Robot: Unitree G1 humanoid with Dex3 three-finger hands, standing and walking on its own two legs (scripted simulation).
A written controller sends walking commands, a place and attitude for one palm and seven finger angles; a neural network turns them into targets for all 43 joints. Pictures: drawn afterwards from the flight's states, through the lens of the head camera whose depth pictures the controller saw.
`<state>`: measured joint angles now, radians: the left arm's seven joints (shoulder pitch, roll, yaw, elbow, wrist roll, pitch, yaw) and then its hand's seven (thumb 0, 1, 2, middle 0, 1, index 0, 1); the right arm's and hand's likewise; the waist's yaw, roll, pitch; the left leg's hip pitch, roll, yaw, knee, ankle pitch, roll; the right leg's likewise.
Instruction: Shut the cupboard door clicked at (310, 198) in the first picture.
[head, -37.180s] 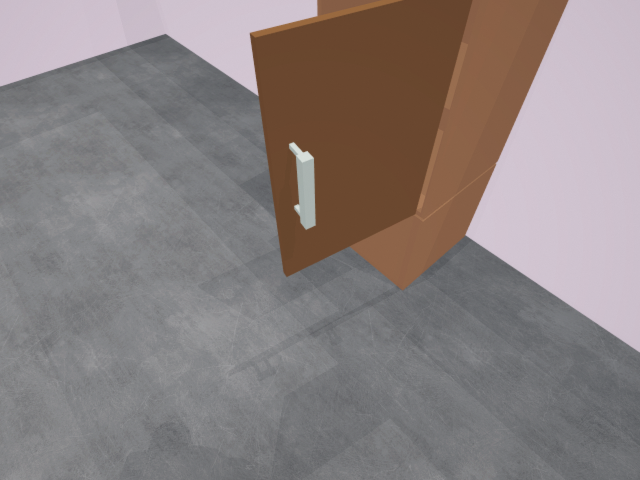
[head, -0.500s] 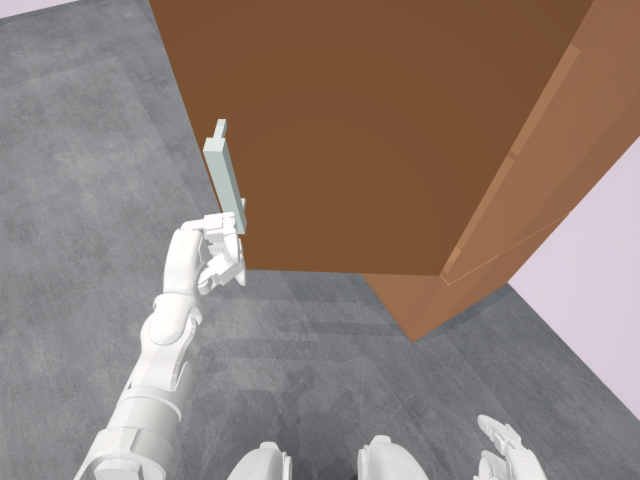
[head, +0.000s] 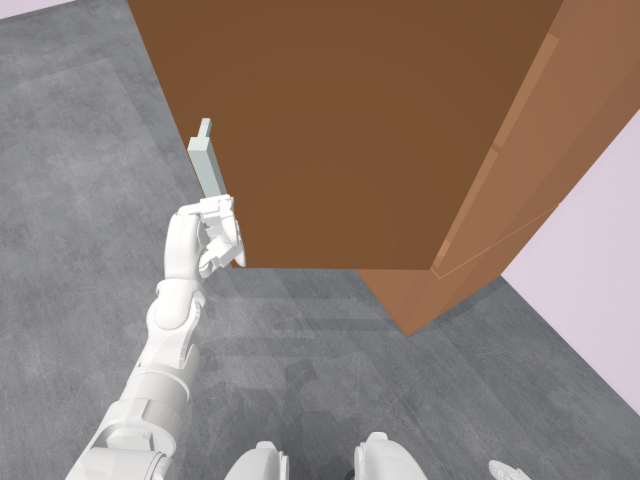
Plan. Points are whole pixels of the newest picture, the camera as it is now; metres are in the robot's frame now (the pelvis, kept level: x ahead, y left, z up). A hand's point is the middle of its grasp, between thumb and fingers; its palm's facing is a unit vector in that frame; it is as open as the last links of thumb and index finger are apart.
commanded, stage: push the door shut along its arc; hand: left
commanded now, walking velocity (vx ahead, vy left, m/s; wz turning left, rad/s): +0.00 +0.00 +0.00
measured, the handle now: (217, 179) +0.51 +0.15 +0.04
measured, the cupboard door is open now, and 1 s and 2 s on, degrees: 57 46 37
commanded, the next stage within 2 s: pull the fist back off the door in 1.90 s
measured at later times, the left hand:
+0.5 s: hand (241, 207) +0.45 +0.11 +0.05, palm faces -0.14 -0.99 -0.04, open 3.1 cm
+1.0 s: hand (267, 177) +0.51 +0.08 +0.04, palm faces -0.30 -0.95 -0.05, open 3.1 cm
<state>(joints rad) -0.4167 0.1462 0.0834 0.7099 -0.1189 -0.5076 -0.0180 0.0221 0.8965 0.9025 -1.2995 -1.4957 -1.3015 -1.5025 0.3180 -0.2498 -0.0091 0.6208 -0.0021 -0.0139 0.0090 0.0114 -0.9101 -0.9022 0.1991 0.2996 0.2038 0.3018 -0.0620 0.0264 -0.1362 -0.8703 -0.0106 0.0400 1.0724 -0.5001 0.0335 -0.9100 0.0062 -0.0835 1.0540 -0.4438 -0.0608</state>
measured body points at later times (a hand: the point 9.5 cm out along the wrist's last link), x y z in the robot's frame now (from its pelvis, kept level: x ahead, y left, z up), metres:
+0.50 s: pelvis -0.01 +0.00 -0.01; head +0.10 +0.00 +0.43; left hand +0.45 +0.16 +0.06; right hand +0.06 -0.26 -0.14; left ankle +0.01 +0.10 -0.66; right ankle +0.04 -0.08 -0.66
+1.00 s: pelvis -0.01 +0.02 -0.03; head +0.13 +0.03 +0.39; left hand +0.52 +0.13 +0.05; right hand -0.02 -0.25 -0.14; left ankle +0.01 +0.10 -0.66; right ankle +0.04 -0.08 -0.66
